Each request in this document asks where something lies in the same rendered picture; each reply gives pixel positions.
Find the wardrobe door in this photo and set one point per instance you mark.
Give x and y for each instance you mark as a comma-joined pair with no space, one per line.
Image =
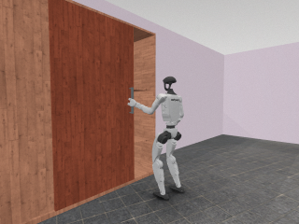
93,131
26,155

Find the robot right upper arm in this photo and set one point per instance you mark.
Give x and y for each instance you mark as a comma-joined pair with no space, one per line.
181,112

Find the left robot forearm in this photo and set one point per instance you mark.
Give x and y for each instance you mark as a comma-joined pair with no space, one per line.
145,109

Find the robot left hand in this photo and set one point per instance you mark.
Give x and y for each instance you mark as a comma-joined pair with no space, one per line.
132,102

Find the robot left upper arm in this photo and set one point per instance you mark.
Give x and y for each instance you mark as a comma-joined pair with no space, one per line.
160,98

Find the handle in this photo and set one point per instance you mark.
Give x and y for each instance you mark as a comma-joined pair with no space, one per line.
132,96

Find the right robot forearm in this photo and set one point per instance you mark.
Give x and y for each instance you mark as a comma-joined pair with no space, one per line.
176,122

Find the robot right shin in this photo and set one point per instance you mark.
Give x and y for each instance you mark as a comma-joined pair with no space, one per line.
173,168

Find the robot shin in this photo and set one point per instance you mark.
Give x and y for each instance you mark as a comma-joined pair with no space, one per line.
159,176
173,168

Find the robot left shin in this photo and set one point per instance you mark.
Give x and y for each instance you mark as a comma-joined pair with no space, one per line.
159,176

